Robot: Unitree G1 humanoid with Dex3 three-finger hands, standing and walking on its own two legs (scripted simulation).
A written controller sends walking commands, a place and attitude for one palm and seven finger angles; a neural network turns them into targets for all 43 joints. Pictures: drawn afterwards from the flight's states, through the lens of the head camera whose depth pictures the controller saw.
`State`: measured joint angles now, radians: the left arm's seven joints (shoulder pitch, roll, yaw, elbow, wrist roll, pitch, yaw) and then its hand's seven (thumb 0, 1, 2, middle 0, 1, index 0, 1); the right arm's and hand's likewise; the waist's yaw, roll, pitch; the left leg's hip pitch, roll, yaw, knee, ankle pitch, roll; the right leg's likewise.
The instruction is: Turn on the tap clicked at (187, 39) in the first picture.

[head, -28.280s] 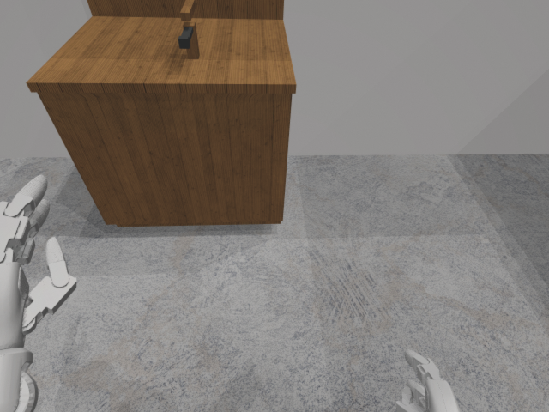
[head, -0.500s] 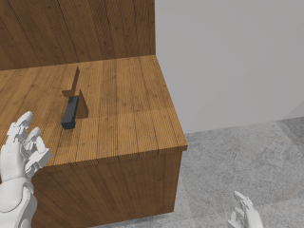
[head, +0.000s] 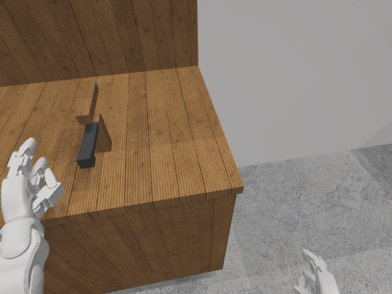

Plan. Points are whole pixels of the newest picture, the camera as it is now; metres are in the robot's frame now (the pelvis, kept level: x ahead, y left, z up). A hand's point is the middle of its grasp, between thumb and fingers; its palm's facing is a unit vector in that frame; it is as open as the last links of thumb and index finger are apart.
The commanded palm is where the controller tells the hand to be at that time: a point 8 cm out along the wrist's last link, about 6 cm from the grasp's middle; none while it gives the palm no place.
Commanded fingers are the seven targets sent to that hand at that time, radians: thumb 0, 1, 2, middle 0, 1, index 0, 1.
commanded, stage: reach beside the lever's end, fingers flat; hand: left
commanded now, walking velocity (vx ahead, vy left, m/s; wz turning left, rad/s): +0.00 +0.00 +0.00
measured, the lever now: (86, 159) +0.34 +0.27 +0.10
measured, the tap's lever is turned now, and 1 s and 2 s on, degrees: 0 0 3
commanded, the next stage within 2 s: push the lever round in 1.00 s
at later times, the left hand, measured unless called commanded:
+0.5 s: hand (60, 174) +0.30 +0.30 +0.11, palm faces +0.52 -0.85 -0.11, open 7.8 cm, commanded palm +0.26 +0.34 +0.10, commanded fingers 0.00 0.90 0.90 -0.15 -0.15 -0.15 -0.15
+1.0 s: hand (56, 178) +0.29 +0.31 +0.10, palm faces +0.52 -0.85 -0.09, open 7.8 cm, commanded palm +0.26 +0.35 +0.09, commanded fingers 0.00 0.90 0.90 -0.15 -0.15 -0.15 -0.15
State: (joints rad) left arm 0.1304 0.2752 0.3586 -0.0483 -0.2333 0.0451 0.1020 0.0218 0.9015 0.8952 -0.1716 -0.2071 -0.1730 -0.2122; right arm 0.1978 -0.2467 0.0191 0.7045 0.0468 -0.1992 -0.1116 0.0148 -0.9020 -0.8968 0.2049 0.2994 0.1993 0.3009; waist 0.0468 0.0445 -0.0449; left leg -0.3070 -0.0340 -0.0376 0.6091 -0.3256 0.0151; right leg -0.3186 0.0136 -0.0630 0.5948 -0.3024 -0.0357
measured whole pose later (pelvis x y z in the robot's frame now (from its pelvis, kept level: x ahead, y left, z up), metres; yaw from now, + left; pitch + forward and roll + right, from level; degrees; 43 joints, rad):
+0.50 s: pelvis -0.01 -0.01 +0.00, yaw +0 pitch +3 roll +0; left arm -0.08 0.35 0.43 0.27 -0.21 -0.03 0.07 0.02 0.90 0.90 -0.15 -0.15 -0.15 -0.16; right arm 0.21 -0.27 0.02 0.72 0.05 -0.16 -0.12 0.01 -0.90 -0.90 0.21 0.30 0.20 0.30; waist 0.02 0.04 -0.04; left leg -0.36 -0.02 -0.04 0.64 -0.32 0.01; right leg -0.37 0.03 -0.07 0.61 -0.30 -0.05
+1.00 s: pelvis +0.00 +0.00 +0.00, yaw +0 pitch +4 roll -1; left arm -0.04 0.34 0.46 0.29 -0.23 -0.11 0.03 0.02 0.90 0.90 -0.15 -0.15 -0.15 -0.15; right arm 0.25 -0.26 0.00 0.73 0.05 -0.16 -0.11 0.01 -0.90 -0.90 0.20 0.30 0.20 0.30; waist 0.02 0.04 -0.06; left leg -0.39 -0.02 -0.04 0.66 -0.35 0.02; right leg -0.39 0.02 -0.06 0.63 -0.31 -0.04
